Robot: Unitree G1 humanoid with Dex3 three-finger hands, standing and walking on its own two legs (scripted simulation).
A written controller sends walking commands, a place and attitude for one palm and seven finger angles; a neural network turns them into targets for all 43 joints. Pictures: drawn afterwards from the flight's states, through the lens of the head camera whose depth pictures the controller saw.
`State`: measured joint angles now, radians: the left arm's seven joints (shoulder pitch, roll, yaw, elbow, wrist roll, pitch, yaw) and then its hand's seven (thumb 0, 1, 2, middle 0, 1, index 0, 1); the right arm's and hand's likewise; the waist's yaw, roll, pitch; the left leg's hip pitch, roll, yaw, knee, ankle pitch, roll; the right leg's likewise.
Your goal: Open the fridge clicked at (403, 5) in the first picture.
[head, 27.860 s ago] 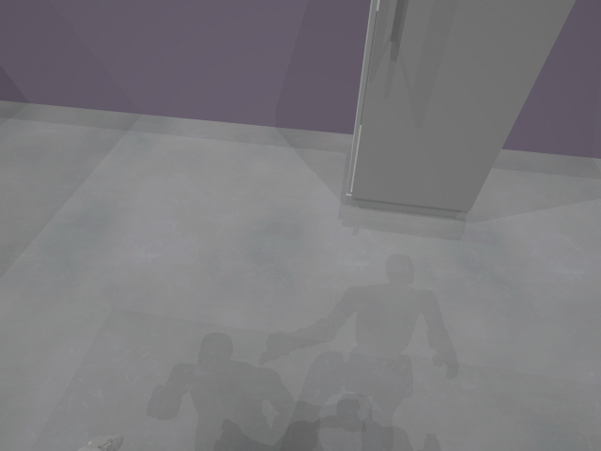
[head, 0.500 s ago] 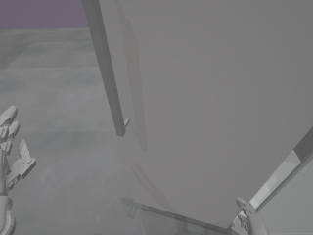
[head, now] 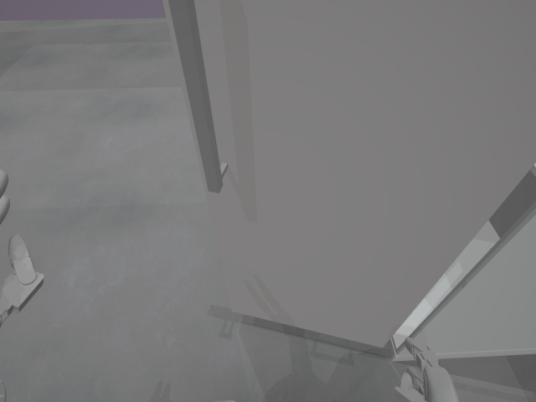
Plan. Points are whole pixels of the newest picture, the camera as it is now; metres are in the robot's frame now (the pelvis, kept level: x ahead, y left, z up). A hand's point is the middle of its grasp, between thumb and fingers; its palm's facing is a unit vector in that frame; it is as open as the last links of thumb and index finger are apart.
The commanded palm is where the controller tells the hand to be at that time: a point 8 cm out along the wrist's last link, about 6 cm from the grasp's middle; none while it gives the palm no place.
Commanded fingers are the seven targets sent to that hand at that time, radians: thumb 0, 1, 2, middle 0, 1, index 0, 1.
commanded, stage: step back with the hand held close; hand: left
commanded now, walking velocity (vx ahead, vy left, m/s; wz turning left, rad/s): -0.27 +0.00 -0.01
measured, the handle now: (201, 69) +0.47 +0.14 +0.26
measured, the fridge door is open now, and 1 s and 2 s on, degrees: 74 74 74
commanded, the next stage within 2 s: stop stepping back and stand still in 0.68 s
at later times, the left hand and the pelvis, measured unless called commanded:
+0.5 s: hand out of the picture +0.14 +0.26 +0.18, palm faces +0.54 -0.73 -0.42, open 7.4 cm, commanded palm +0.07 +0.30 +0.19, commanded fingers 0.00 0.90 0.90 -0.20 -0.30 -0.20 -0.30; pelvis -0.06 -0.01 -0.01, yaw +2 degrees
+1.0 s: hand out of the picture -0.02 +0.28 +0.20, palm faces +0.54 -0.74 -0.39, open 7.4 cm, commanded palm -0.11 +0.32 +0.19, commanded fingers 0.00 0.90 0.90 -0.20 -0.30 -0.20 -0.30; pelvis -0.21 +0.00 -0.04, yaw +8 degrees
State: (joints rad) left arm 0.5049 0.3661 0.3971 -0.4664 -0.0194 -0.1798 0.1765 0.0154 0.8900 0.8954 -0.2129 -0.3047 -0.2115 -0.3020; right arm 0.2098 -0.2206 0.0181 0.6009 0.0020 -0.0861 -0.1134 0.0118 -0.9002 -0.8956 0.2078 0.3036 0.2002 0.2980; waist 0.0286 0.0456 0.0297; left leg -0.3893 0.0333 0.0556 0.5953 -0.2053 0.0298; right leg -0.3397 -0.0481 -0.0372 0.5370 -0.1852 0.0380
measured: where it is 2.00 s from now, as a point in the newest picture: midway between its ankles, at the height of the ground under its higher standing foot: outside the picture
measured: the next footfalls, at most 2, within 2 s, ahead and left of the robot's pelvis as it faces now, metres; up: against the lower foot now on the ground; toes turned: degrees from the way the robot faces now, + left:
right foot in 1.02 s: -0.15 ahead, -0.08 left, +0.00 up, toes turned +5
left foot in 1.20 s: -0.20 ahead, +0.17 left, +0.00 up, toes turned +8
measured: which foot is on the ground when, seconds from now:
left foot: down 0.00-1.00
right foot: down 0.00-0.82, up 0.84-1.00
